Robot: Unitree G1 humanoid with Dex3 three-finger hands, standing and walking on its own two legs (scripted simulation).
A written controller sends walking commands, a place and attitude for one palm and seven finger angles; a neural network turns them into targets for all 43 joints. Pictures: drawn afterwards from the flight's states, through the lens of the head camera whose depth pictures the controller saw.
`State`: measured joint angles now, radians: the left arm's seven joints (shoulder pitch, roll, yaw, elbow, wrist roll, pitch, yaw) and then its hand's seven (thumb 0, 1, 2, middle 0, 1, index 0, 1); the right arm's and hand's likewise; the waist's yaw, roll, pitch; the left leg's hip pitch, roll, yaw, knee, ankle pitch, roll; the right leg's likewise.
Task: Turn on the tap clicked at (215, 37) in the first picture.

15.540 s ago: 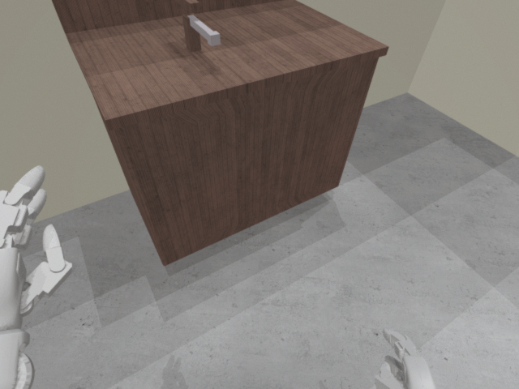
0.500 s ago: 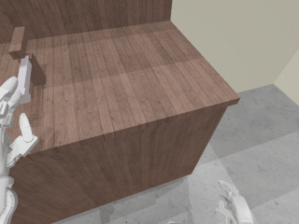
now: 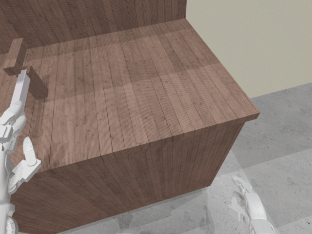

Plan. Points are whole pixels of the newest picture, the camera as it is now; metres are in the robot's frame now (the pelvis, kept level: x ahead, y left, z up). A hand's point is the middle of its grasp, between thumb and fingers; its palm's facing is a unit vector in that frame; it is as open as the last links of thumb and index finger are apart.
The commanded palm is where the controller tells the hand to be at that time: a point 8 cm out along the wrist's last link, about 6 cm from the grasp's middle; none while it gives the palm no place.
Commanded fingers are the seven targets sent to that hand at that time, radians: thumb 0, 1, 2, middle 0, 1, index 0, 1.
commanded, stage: come to a stop and stand still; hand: left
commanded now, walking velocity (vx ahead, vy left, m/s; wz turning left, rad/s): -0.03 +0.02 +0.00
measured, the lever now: (15, 116) +0.33 +0.36 +0.13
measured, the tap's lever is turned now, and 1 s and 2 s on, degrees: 0 0 0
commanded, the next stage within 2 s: look again from close up in 0.96 s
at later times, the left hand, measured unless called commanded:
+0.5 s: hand (21, 171) +0.20 +0.27 +0.13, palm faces +0.21 -0.90 -0.38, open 7.4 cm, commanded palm +0.15 +0.34 +0.18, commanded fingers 0.00 0.90 0.90 -0.20 -0.30 -0.20 -0.30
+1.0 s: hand out of the picture +0.20 +0.36 +0.16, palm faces +0.32 -0.86 -0.40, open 7.4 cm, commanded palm +0.15 +0.39 +0.18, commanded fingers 0.00 0.90 0.90 -0.20 -0.30 -0.20 -0.30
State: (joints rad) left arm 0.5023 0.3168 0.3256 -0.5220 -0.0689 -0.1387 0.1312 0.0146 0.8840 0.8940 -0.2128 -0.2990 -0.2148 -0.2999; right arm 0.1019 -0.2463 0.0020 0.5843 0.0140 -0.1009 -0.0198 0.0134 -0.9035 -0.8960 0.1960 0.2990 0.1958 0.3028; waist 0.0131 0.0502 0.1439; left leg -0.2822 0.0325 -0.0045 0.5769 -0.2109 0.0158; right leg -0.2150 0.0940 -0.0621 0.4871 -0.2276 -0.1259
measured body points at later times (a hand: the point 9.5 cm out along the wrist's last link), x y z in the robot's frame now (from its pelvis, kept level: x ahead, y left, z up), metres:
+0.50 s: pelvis -0.03 +0.07 -0.01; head -0.01 +0.08 +0.44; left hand +0.19 +0.32 +0.15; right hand +0.14 -0.18 -0.07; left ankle +0.02 +0.15 -0.73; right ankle +0.03 -0.03 -0.74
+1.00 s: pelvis -0.03 +0.12 +0.01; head -0.02 +0.14 +0.45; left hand +0.18 +0.40 +0.18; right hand +0.14 -0.10 -0.06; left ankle +0.02 +0.15 -0.73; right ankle -0.04 -0.02 -0.73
